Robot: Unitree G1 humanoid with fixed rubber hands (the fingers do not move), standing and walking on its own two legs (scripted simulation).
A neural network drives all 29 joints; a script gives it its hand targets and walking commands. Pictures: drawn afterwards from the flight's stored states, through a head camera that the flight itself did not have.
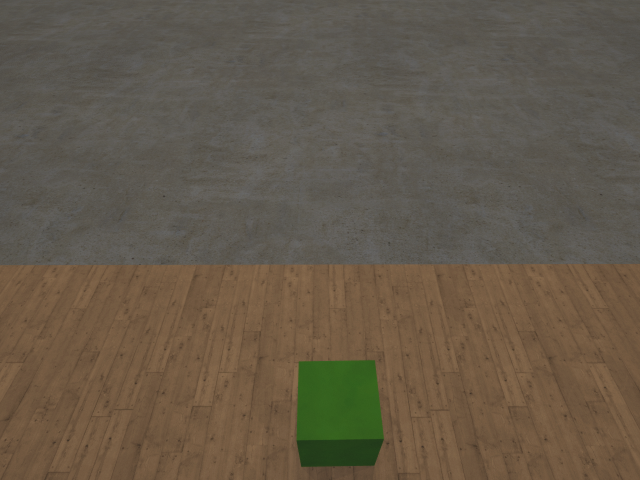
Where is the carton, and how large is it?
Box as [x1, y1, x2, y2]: [297, 360, 383, 466]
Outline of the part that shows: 374,360 299,361 297,445 301,466 374,464 383,439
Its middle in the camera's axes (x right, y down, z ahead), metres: +0.05 +0.50 +1.08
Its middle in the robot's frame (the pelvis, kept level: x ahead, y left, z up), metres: +0.43 -0.03 -0.65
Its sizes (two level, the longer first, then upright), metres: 0.210 0.200 0.250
